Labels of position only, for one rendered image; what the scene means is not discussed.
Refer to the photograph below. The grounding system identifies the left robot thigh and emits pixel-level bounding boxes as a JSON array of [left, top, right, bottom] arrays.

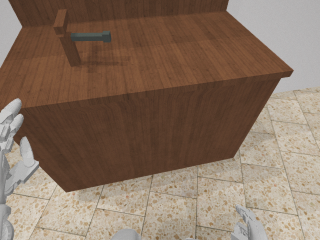
[[111, 228, 142, 240]]

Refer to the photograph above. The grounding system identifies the left robot hand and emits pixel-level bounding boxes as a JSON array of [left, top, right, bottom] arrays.
[[0, 98, 39, 205]]

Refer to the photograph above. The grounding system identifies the counter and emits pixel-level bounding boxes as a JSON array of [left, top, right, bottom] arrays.
[[0, 0, 294, 193]]

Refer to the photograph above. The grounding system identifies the tap lever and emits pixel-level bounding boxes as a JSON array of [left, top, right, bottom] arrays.
[[70, 31, 112, 43]]

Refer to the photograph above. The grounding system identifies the right robot hand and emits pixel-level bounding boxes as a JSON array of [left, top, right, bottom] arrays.
[[231, 204, 268, 240]]

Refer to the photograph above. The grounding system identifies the robot left forearm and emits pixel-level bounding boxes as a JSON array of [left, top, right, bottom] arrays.
[[0, 204, 14, 240]]

